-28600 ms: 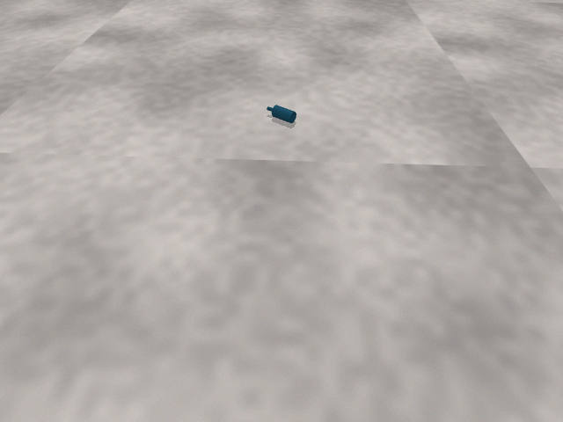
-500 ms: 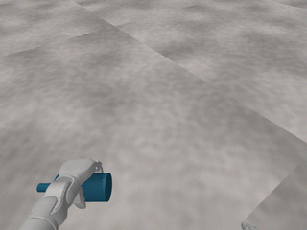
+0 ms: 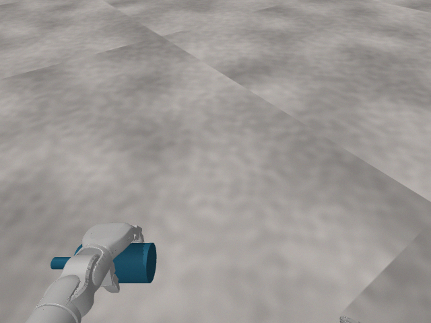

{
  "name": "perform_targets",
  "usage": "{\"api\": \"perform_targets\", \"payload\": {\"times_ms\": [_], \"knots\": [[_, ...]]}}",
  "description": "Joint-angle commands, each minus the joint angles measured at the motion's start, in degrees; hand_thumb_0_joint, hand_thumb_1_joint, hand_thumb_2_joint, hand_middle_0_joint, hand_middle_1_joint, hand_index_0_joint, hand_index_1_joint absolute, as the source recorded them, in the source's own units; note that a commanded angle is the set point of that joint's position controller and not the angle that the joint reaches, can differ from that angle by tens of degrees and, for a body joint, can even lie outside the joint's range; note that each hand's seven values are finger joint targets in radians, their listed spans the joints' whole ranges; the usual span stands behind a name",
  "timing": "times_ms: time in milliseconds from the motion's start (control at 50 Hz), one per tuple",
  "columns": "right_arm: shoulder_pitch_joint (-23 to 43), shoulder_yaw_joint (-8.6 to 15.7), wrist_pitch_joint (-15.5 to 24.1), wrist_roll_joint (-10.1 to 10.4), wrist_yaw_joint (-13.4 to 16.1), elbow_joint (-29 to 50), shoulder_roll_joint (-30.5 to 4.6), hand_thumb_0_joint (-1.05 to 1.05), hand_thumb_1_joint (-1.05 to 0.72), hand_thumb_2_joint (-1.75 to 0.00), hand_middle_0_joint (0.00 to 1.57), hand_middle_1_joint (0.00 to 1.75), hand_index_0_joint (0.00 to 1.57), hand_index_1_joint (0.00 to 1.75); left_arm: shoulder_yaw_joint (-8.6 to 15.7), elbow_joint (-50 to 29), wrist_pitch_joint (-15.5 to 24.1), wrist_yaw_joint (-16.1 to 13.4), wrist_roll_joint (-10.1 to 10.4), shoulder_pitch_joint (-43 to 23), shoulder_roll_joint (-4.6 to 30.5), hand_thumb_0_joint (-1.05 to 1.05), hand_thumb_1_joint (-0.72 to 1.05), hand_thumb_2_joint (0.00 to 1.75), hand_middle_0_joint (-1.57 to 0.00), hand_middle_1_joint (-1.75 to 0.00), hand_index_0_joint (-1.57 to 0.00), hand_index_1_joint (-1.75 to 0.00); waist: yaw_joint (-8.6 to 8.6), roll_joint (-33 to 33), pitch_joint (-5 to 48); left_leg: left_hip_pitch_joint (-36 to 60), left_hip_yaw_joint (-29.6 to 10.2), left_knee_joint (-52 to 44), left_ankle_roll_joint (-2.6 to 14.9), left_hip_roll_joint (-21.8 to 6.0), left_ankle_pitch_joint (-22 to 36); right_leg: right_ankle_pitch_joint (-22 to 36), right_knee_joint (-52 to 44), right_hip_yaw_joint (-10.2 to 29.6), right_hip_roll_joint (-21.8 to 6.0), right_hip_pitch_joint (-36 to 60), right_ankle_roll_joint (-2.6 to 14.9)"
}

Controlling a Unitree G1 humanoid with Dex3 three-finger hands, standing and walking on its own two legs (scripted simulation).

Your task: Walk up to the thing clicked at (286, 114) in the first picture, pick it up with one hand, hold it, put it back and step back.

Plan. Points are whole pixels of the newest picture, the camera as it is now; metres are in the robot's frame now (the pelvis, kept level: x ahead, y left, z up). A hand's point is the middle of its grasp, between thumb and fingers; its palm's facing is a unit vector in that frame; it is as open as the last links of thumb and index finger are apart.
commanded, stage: crouch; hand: left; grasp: from above
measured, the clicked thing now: (102, 262) +0.30 +0.26 -0.06
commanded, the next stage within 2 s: none
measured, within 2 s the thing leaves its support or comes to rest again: neither
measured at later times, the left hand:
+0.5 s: hand (127, 279) +0.30 +0.23 -0.16, palm faces -0.46 +0.03 -0.89, open 10.5 cm
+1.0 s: hand (150, 290) +0.36 +0.24 -0.40, palm faces -0.48 +0.01 -0.87, open 10.5 cm
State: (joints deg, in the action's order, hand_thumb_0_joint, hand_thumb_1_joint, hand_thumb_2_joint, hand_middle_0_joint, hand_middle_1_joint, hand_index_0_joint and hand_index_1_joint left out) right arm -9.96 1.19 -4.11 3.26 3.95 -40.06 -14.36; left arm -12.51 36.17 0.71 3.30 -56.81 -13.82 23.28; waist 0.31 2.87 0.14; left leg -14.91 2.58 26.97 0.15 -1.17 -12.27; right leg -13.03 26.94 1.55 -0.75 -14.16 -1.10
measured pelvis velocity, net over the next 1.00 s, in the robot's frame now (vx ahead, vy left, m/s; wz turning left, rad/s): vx -0.06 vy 0.01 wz -0.02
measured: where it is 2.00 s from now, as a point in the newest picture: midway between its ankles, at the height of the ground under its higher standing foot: outside the picture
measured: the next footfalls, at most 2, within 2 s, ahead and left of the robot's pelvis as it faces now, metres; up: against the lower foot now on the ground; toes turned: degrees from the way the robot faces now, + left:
none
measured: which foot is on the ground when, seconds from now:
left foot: down 0.00-1.00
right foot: down 0.00-1.00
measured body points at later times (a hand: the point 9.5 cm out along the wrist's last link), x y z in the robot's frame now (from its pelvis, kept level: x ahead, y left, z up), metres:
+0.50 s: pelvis -0.02 +0.00 -0.05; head +0.06 +0.01 +0.39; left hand +0.32 +0.23 -0.10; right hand +0.10 -0.28 -0.17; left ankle +0.02 +0.12 -0.74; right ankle +0.01 -0.13 -0.74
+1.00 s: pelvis -0.06 +0.01 -0.25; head +0.14 +0.03 +0.15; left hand +0.38 +0.24 -0.35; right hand -0.02 -0.26 -0.38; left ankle +0.02 +0.12 -0.74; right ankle +0.01 -0.13 -0.74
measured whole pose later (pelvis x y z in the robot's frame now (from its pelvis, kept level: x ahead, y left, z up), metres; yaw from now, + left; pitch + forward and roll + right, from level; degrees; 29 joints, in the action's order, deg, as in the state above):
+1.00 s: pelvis -0.06 +0.01 -0.25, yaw -1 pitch +35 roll -4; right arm -13.6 2.0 1.4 -3.7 0.0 -43.0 -12.6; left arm -0.6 72.3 4.9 -19.5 -68.4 -42.7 27.8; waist -9.8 3.2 11.2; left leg -102.5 -1.6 101.9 1.5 -1.8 -34.9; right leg -36.1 99.7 -0.5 -0.1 -99.0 -2.2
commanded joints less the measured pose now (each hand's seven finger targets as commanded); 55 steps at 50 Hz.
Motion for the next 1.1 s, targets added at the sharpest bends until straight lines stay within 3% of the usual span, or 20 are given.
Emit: {"api": "perform_targets", "payload": {"times_ms": [0, 40, 140, 180, 240, 340, 420, 440, 520, 540, 620, 640, 660, 680, 740, 760, 800, 820, 1020, 1080], "knots": [[5.2, 2.6, 2.3, 0.1, 0.2, 8.1, -7.5, 0.00, -0.92, -0.91, 0.20, 0.30, 0.20, 0.30, 6.1, -11.7, 0.2, -2.8, 0.1, -20.1, 11.8, 0.00, 0.78, 0.73, -1.09, -0.67, -1.12, -0.64, 0.00, -1.5, 14.6, 9.2, -1.0, -3.1, 0.67, 1.4, 10.8, 8.6, -4.0, -1.3, 2.3, 1.3, 1.69], [5.3, 2.6, 2.3, 0.1, 0.2, 8.2, -7.5, 0.00, -0.88, -0.90, 0.20, 0.30, 0.20, 0.30, 6.5, -11.5, 0.5, -2.8, 0.1, -19.6, 12.1, 0.00, 0.67, 0.78, -1.02, -0.65, -1.03, -0.65, -0.11, -1.1, 14.3, 8.8, -0.9, -3.1, 0.67, 1.5, 10.3, 8.2, -4.1, -1.3, 2.3, 1.3, 1.75], [4.7, 2.7, 1.7, 0.0, 0.0, 8.4, -7.7, 0.00, -0.88, -0.90, 0.20, 0.30, 0.20, 0.30, 6.8, -7.3, 1.6, -4.1, -0.7, -16.2, 11.3, 0.00, 0.71, 0.82, -1.06, -0.64, -1.06, -0.65, -0.64, -3.0, 10.9, 6.3, -0.8, -2.8, 0.71, 1.7, 7.7, 5.8, -4.1, -1.2, 2.1, -0.7, 1.72], [3.9, 2.8, 1.3, -0.2, -0.1, 7.8, -7.7, 0.00, -0.88, -0.90, 0.20, 0.30, 0.20, 0.30, 6.3, -5.6, 2.6, -5.6, -1.4, -17.6, 10.6, 0.00, 0.71, 0.81, -1.06, -0.65, -1.06, -0.65, -1.62, -4.3, 11.1, 5.7, -1.0, -1.7, 0.80, 1.7, 8.0, 6.5, -2.9, -1.2, 2.0, -2.1, 1.60], [3.2, 2.9, 1.1, -0.9, -0.4, 6.8, -7.9, 0.00, -0.88, -0.90, 0.20, 0.30, 0.20, 0.30, 7.7, -1.0, 4.4, -9.4, -2.8, -20.8, 11.9, 0.00, 0.71, 0.84, -1.07, -0.64, -1.07, -0.65, -1.92, -4.1, 10.6, 1.4, -1.2, 1.7, 0.48, 2.0, 5.3, 4.0, -0.2, -1.4, 1.8, -6.2, 1.62], [-0.5, 4.2, 1.4, -2.3, -1.6, 3.9, -8.8, 0.00, -0.89, -0.90, 0.20, 0.30, 0.20, 0.30, 7.7, 4.3, 5.6, -16.9, -6.8, -28.2, 11.9, 0.00, 0.71, 0.81, -1.06, -0.68, -1.06, -0.67, -3.94, -1.3, 18.5, -4.8, -1.0, 12.9, -0.21, 2.0, 5.8, 5.3, 9.2, -1.3, 1.5, -15.8, 1.53], [-4.1, 5.2, 2.0, -3.4, -2.8, 2.9, -8.9, 0.00, -0.89, -0.89, 0.20, 0.30, 0.20, 0.30, 6.9, 11.6, 6.2, -22.1, -10.2, -31.4, 9.4, 0.00, 0.68, 0.81, -1.03, -0.68, -1.04, -0.68, -5.42, -1.2, 23.9, -16.9, -1.5, 24.8, -0.03, 1.6, 3.2, 3.2, 20.1, -1.4, 1.8, -27.1, 1.91], [-4.7, 5.4, 2.2, -3.6, -3.0, 2.8, -9.2, 0.00, -0.89, -0.89, 0.20, 0.30, 0.20, 0.30, 7.9, 12.7, 6.1, -23.3, -11.0, -31.9, 10.9, 0.00, 0.68, 0.81, -1.03, -0.68, -1.04, -0.67, -5.16, -0.6, 25.7, -19.9, -1.3, 27.4, 0.16, 1.7, 2.3, 2.4, 22.2, -1.3, 1.7, -29.0, 1.90], [-6.8, 6.0, 3.1, -4.1, -3.0, 2.5, -10.2, 0.00, -0.89, -0.89, 0.20, 0.30, 0.20, 0.30, 7.7, 16.4, 5.0, -26.3, -11.9, -38.9, 10.9, 0.00, 0.69, 0.80, -1.02, -0.71, -1.04, -0.69, -6.65, 3.1, 30.7, -27.1, -2.0, 34.4, 0.09, 1.5, -1.6, -1.7, 30.4, -2.5, 2.1, -39.2, 2.55], [-7.3, 6.3, 3.2, -4.2, -2.8, 2.2, -10.4, 0.00, -0.89, -0.89, 0.20, 0.30, 0.20, 0.30, 8.7, 16.7, 4.6, -27.1, -11.8, -41.1, 12.5, 0.00, 0.66, 0.81, -1.01, -0.69, -1.02, -0.68, -6.41, 4.1, 32.3, -28.4, -2.2, 35.9, 0.04, 1.3, -2.7, -2.6, 32.3, -2.7, 2.3, -41.6, 2.74], [-8.3, 6.4, 4.4, -4.9, -2.1, 1.6, -10.7, 0.00, -0.88, -0.89, 0.20, 0.30, 0.20, 0.30, 10.1, 20.1, 3.4, -28.1, -10.9, -43.1, 14.2, 0.00, 0.65, 0.77, -0.99, -0.66, -1.01, -0.64, -6.42, 5.2, 37.9, -35.0, -4.0, 42.3, 0.21, 0.7, -5.3, -5.3, 40.6, -3.7, 2.6, -49.9, 3.25], [-8.5, 6.4, 4.6, -5.1, -2.1, 1.5, -10.8, 0.00, -0.88, -0.89, 0.20, 0.30, 0.20, 0.30, 9.9, 23.8, 2.8, -28.0, -10.7, -40.6, 13.2, 0.00, 0.66, 0.76, -0.99, -0.67, -1.01, -0.65, -6.90, 3.8, 38.2, -37.2, -4.6, 43.9, 0.21, 0.5, -5.5, -5.6, 42.8, -4.2, 2.7, -51.7, 3.25], [-8.6, 6.3, 4.9, -5.3, -2.1, 1.3, -10.6, 0.00, -0.88, -0.89, 0.20, 0.30, 0.20, 0.30, 9.6, 22.5, 2.5, -28.0, -10.4, -43.0, 12.9, 0.00, 0.65, 0.77, -0.99, -0.66, -1.00, -0.64, -6.86, 4.8, 38.9, -39.2, -5.1, 45.1, 0.07, 0.4, -6.2, -6.2, 45.0, -4.3, 2.8, -53.9, 3.43], [-8.7, 6.4, 5.1, -5.4, -2.0, 1.3, -10.9, 0.00, -0.89, -0.89, 0.20, 0.30, 0.20, 0.30, 10.6, 22.3, 2.2, -27.9, -10.2, -43.8, 14.7, 0.00, 0.67, 0.78, -1.01, -0.66, -1.02, -0.65, -6.69, 5.8, 40.8, -40.3, -5.1, 46.7, 0.12, 0.5, -6.5, -6.5, 46.3, -4.2, 2.5, -55.4, 3.39], [-9.4, 6.3, 5.5, -5.9, -2.0, 1.1, -11.1, 0.00, -0.89, -0.89, 0.20, 0.30, 0.20, 0.30, 11.4, 25.5, 1.6, -27.2, -10.1, -43.2, 15.1, 0.00, 0.64, 0.78, -1.00, -0.65, -1.01, -0.64, -7.54, 5.1, 41.6, -45.1, -6.1, 50.1, -0.05, 0.3, -8.7, -8.8, 50.9, -4.7, 2.2, -60.2, 3.50], [-9.6, 6.3, 5.6, -5.9, -2.0, 1.3, -11.0, 0.00, -0.89, -0.89, 0.20, 0.30, 0.20, 0.30, 12.1, 23.8, 1.6, -27.1, -10.2, -44.4, 16.6, 0.00, 0.63, 0.78, -1.00, -0.64, -1.00, -0.63, -6.68, 5.7, 43.7, -45.8, -5.9, 51.4, -0.02, 0.5, -9.3, -9.5, 52.2, -4.8, 2.2, -61.1, 3.58], [-9.6, 6.1, 5.8, -6.1, -2.1, 1.2, -11.2, 0.00, -0.89, -0.89, 0.20, 0.30, 0.20, 0.30, 12.9, 24.5, 1.7, -26.7, -10.2, -46.4, 17.5, 0.00, 0.65, 0.80, -1.02, -0.63, -1.02, -0.63, -7.67, 6.6, 43.9, -48.4, -6.8, 53.4, -0.30, 0.3, -11.7, -11.5, 55.0, -5.0, 2.0, -65.1, 3.59], [-9.7, 5.8, 6.0, -6.2, -2.2, 0.8, -10.9, 0.00, -0.89, -0.89, 0.20, 0.30, 0.20, 0.30, 12.1, 26.3, 1.8, -26.4, -10.4, -46.5, 16.1, 0.00, 0.65, 0.80, -1.03, -0.62, -1.03, -0.62, -8.67, 6.6, 42.7, -50.8, -6.5, 55.3, 0.05, 0.4, -12.2, -11.9, 56.0, -5.0, 2.1, -67.3, 3.61], [-11.3, 4.9, 7.8, -7.7, -4.6, -0.3, -12.0, 0.00, -0.89, -0.90, 0.20, 0.30, 0.20, 0.30, 16.6, 24.8, 6.7, -27.2, -12.5, -52.7, 22.9, 0.00, 0.73, 0.87, -1.10, -0.63, -1.10, -0.64, -10.50, 9.2, 47.7, -60.8, -7.7, 66.7, 0.18, 0.9, -16.8, -16.2, 66.6, -5.8, 1.4, -79.7, 3.34], [-12.1, 4.9, 8.2, -8.2, -5.3, -0.9, -12.5, 0.00, -0.89, -0.90, 0.20, 0.30, 0.20, 0.30, 16.9, 24.2, 7.5, -28.2, -13.5, -54.1, 23.3, 0.00, 0.73, 0.84, -1.11, -0.60, -1.10, -0.61, -10.79, 12.1, 51.4, -58.3, -8.1, 69.6, -0.17, 0.6, -12.8, -14.3, 69.9, -6.4, 1.3, -82.6, 3.39]]}}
